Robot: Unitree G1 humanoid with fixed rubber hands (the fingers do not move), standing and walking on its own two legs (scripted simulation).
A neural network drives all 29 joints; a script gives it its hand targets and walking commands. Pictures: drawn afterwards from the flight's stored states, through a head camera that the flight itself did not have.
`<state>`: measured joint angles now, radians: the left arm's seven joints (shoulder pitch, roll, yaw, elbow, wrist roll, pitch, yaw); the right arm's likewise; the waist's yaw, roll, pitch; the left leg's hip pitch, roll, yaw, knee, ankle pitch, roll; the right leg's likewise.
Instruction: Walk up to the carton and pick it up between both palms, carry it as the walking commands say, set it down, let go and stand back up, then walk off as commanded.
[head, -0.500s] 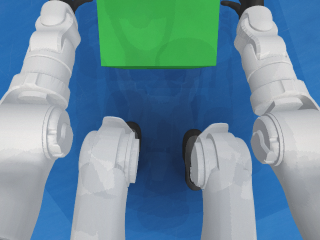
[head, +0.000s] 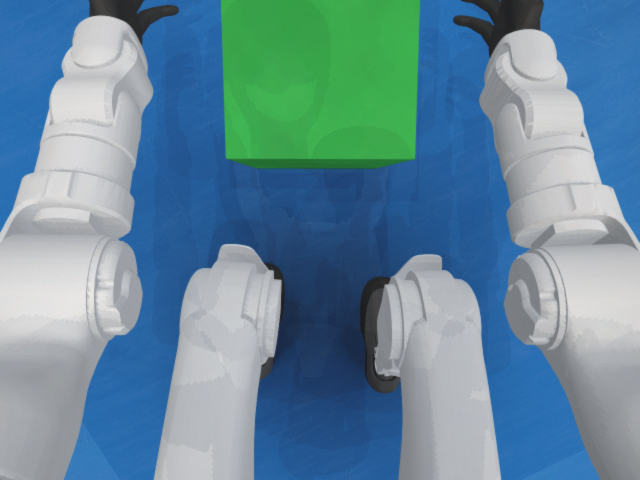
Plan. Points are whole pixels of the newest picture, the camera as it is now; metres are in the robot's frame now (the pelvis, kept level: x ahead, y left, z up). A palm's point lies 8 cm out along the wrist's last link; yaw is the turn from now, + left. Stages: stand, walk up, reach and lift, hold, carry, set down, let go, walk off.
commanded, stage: set down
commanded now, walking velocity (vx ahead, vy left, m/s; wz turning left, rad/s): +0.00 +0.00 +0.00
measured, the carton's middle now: (318, 85) +0.53 +0.04 -0.28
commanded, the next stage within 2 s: let go in 1.04 s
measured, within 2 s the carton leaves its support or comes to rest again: neither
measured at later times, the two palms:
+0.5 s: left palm out of the picture +0.53 +0.23 +0.03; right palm out of the picture +0.55 -0.15 +0.03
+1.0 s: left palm out of the picture +0.53 +0.24 +0.17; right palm out of the picture +0.55 -0.15 +0.16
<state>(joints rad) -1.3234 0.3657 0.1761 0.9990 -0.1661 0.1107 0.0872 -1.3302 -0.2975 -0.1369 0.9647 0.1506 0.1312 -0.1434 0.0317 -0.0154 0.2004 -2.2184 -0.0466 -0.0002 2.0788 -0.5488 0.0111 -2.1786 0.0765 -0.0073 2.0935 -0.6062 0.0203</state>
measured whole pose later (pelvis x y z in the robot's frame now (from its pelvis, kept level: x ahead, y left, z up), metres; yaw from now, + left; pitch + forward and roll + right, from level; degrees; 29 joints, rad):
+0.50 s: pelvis +0.02 +0.00 +0.13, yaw +0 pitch +46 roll -1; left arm -1.18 0.32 0.28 0.89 -0.08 0.16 0.02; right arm -1.18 -0.25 -0.23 0.84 0.05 0.19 -0.11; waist 0.03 0.00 -0.02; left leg -1.96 -0.05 -0.02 1.61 -0.46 0.00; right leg -1.92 0.07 0.02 1.62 -0.51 0.01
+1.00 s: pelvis +0.04 +0.01 +0.26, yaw +1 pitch +44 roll -1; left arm -1.07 0.25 0.36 0.90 0.04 0.11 -0.03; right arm -1.06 -0.19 -0.32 0.87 -0.06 0.13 -0.03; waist 0.03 -0.01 -0.07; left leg -1.51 -0.05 -0.04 1.01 -0.27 0.02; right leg -1.48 0.06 0.05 1.02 -0.31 0.02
